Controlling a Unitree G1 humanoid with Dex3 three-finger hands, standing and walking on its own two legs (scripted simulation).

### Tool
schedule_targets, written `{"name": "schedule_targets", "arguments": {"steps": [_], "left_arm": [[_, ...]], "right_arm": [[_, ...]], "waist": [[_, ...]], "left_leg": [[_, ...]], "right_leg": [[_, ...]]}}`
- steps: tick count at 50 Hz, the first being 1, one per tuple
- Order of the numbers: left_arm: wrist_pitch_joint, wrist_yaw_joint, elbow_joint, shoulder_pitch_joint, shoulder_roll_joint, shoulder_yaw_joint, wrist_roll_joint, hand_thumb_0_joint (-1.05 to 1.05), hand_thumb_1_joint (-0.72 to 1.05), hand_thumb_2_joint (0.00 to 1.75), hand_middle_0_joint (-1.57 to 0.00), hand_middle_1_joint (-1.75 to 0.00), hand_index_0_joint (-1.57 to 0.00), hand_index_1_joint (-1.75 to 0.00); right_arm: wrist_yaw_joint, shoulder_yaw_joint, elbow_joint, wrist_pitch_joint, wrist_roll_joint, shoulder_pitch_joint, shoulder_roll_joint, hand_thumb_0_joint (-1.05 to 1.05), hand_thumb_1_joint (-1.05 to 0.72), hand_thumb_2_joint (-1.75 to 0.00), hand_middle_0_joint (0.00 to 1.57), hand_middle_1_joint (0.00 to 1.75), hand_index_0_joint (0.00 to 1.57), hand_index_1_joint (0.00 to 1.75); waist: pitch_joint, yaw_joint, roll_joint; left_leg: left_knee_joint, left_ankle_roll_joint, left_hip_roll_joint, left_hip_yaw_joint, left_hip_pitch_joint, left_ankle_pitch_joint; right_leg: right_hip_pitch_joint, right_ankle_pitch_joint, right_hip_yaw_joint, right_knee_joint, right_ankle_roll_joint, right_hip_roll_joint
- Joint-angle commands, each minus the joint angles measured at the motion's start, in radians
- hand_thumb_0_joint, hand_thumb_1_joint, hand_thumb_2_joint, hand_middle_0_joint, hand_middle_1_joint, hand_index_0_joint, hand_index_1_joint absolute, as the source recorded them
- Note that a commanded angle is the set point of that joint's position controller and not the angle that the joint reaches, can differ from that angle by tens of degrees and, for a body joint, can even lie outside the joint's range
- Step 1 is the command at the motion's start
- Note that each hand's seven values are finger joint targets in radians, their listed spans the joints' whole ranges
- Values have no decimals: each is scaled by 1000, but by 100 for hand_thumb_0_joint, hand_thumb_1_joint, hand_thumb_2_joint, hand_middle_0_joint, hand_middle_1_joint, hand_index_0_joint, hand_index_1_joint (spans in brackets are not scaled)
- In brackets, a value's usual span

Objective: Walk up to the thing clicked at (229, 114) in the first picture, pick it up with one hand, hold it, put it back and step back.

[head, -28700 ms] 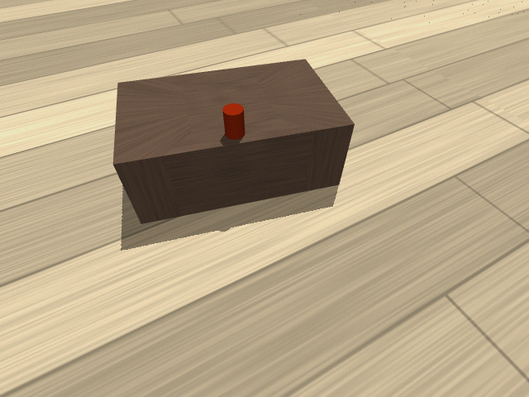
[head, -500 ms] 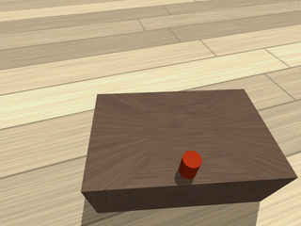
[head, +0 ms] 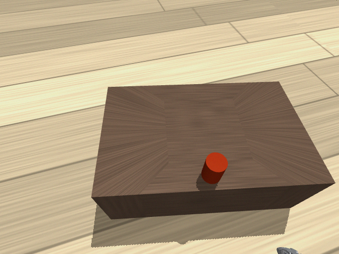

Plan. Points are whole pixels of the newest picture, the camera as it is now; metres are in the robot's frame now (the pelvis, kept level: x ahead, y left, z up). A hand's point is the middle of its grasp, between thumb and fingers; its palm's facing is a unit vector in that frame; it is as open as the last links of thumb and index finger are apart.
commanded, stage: step back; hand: right
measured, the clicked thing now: (213, 168) +0.46 -0.20 -0.32
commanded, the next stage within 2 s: none
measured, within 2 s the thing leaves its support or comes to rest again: neither
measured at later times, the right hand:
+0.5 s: hand out of the picture +0.01 -0.29 -0.18, palm faces -0.17 +0.91 -0.38, open 7.4 cm
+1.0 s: hand out of the picture -0.06 -0.27 -0.16, palm faces -0.06 +0.93 -0.36, open 7.4 cm
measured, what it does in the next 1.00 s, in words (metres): walks backwards: left foot, then right foot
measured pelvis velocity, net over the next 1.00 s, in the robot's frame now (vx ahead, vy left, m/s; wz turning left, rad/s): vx -0.24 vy -0.02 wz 0.02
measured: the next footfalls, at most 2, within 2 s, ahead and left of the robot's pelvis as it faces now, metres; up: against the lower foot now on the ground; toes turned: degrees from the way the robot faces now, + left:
left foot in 0.58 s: -0.10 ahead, +0.11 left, +0.00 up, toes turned +4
right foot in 0.98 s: -0.21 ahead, -0.14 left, +0.00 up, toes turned +3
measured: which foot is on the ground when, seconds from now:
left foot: down 0.00-0.18, up 0.20-0.56, down 0.58-1.00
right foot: down 0.00-0.62, up 0.64-0.96, down 0.98-1.00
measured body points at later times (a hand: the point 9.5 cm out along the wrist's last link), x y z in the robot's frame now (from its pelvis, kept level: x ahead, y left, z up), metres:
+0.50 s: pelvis -0.10 -0.03 -0.01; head -0.01 -0.04 +0.43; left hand -0.02 +0.29 -0.12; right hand +0.02 -0.34 -0.15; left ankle -0.14 +0.10 -0.70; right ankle -0.07 -0.13 -0.74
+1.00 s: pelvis -0.24 -0.02 -0.02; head -0.17 -0.03 +0.42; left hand -0.17 +0.30 -0.14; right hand -0.06 -0.32 -0.14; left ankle -0.14 +0.11 -0.74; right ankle -0.25 -0.14 -0.74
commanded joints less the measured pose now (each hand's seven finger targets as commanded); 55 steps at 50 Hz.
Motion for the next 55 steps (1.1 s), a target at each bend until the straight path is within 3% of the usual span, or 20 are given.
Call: {"name": "schedule_targets", "arguments": {"steps": [1,3,6,8,9,12,15,22,26,29,31,32,36,42,46,48,50,51,52,55], "left_arm": [[11,9,-92,52,167,46,-1,0,90,90,-20,-30,-20,-30],[23,5,-91,107,162,53,5,0,90,90,-20,-30,-20,-30],[30,-2,-84,181,164,67,10,0,90,90,-20,-30,-20,-30],[13,4,-100,173,235,82,29,0,90,90,-20,-30,-20,-30],[5,6,-132,118,336,108,34,0,90,90,-20,-30,-20,-30],[-7,14,-221,-50,316,100,48,0,90,90,-20,-30,-20,-30],[-15,18,-251,-117,263,89,45,0,90,90,-20,-30,-20,-30],[-7,46,-247,117,234,92,28,0,90,90,-20,-30,-20,-30],[1,39,-279,69,265,93,17,0,90,90,-20,-30,-20,-30],[7,28,-316,-8,255,81,9,0,90,90,-20,-30,-20,-30],[11,33,-323,-47,200,73,-4,0,90,90,-20,-30,-20,-30],[16,42,-309,-73,215,84,12,0,90,90,-20,-30,-20,-30],[22,26,-244,78,205,84,-2,0,90,90,-20,-30,-20,-30],[-3,23,-254,76,182,72,10,0,90,90,-20,-30,-20,-30],[-16,18,-219,130,193,77,18,0,90,90,-20,-30,-20,-30],[-22,14,-173,226,197,82,30,0,90,90,-20,-30,-20,-30],[-31,14,-205,188,326,115,55,0,90,90,-20,-30,-20,-30],[-22,13,-248,98,419,133,57,0,90,90,-20,-30,-20,-30],[-27,23,-278,24,398,131,53,0,90,90,-20,-30,-20,-30],[-28,25,-303,-75,261,102,45,0,90,90,-20,-30,-20,-30]], "right_arm": [[-14,-81,-107,4,1,9,-293,0,-90,-90,20,30,20,30],[-17,-88,-144,13,-7,-30,-300,0,-90,-90,20,30,20,30],[-19,-91,-196,25,-19,-99,-295,0,-90,-90,20,30,20,30],[-17,-75,-225,37,0,-135,-231,0,-90,-90,20,30,20,30],[-25,-61,-239,42,6,-129,-177,0,-90,-90,20,30,20,30],[-32,-73,-193,51,2,60,-208,0,-90,-90,20,30,20,30],[-28,-84,-177,38,3,93,-261,0,-90,-90,20,30,20,30],[-35,-50,-254,16,-18,-3,-213,0,-90,-90,20,30,20,30],[-25,-61,-232,12,-23,79,-209,0,-90,-90,20,30,20,30],[-18,-92,-211,9,-28,154,-254,0,-90,-90,20,30,20,30],[-8,-113,-238,14,-22,83,-374,0,-90,-90,20,30,20,30],[-9,-119,-238,15,-34,100,-396,0,-90,-90,20,30,20,30],[-23,-83,-287,17,-34,-42,-266,0,-90,-90,20,30,20,30],[-21,-82,-289,19,-29,37,-239,0,-90,-90,20,30,20,30],[-11,-93,-308,35,-27,20,-281,0,-90,-90,20,30,20,30],[-10,-96,-313,47,-10,-10,-288,0,-90,-90,20,30,20,30],[-6,-71,-337,46,2,-16,-197,0,-90,-90,20,30,20,30],[-20,-87,-340,56,-8,-52,-222,0,-90,-90,20,30,20,30],[-23,-104,-320,58,-7,-28,-263,0,-90,-90,20,30,20,30],[-18,-89,-257,46,6,94,-235,0,-90,-90,20,30,20,30]], "waist": [[-241,-5,164],[-258,16,236],[-246,65,224],[-164,90,-53],[-76,83,-232],[-109,-12,-142],[-125,-33,-138],[-202,95,-146],[-247,53,-194],[-276,-16,-54],[-230,-31,290],[-205,-69,296],[-120,42,147],[-159,-21,178],[-227,-13,227],[-255,29,203],[-173,33,-183],[-101,83,-250],[-41,51,-218],[-83,-43,-108]], "left_leg": [[-45,210,229,-224,105,452],[-71,267,300,-288,46,407],[-10,255,280,-233,-84,277],[283,99,27,-110,-165,81],[458,31,-170,-98,-319,-334],[744,38,-138,-204,-239,-391],[781,0,-128,-190,-250,-279],[461,-3,-61,-127,-372,-334],[212,19,-34,-42,-163,-287],[19,66,25,-80,57,201],[-66,284,311,-426,60,429],[-98,354,371,-542,-11,370],[-53,221,201,-228,-7,281],[12,272,206,-182,182,340],[53,228,206,-201,127,224],[98,170,170,-175,16,77],[357,34,-49,-76,-325,-286],[630,-3,-117,-166,-276,-440],[760,-5,-76,-250,-231,-404],[812,-2,-160,-222,-236,-276]], "right_leg": [[-55,142,12,242,-50,6],[-59,-154,16,376,-46,34],[-26,-177,41,361,-61,4],[-93,140,252,-41,-78,-157],[-111,317,477,-167,-133,-314],[-230,474,379,-93,-264,-344],[-137,499,222,-20,-205,-237],[272,773,228,120,-217,-285],[173,782,188,180,-197,-268],[-45,480,122,278,-101,-188],[-271,-282,23,567,-28,105],[-280,-419,129,730,-17,100],[-387,-221,182,867,-27,118],[-348,-212,95,527,42,61],[-180,-117,22,192,14,27],[-24,62,-7,-25,-16,27],[-11,-16,469,-115,-129,-253],[-289,-36,621,-193,-304,-434],[-386,-25,637,-202,-319,-448],[-246,332,209,-53,-183,-216]]}}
